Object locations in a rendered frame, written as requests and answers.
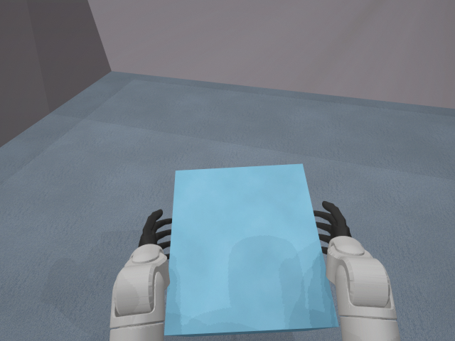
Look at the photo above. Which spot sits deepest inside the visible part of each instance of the robot right hand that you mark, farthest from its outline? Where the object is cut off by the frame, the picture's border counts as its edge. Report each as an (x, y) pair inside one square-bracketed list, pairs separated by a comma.
[(337, 227)]

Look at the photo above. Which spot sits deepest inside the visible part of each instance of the robot left hand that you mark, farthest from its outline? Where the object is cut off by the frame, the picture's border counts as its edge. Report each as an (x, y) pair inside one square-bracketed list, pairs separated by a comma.
[(150, 236)]

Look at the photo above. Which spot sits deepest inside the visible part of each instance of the carton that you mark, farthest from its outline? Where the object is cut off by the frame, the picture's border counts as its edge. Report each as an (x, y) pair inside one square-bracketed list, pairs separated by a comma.
[(245, 254)]

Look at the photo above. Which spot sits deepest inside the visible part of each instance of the robot left forearm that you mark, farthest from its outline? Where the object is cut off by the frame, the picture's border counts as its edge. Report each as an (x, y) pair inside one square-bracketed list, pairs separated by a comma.
[(138, 296)]

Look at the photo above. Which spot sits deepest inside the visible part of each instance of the robot right forearm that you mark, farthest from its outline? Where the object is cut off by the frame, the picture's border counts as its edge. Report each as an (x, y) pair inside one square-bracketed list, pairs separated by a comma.
[(363, 291)]

